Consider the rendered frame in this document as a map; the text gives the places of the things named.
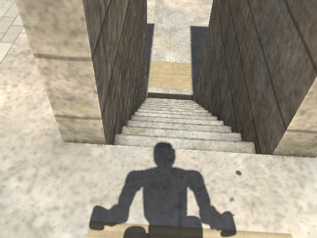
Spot stairs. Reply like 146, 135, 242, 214
113, 97, 256, 154

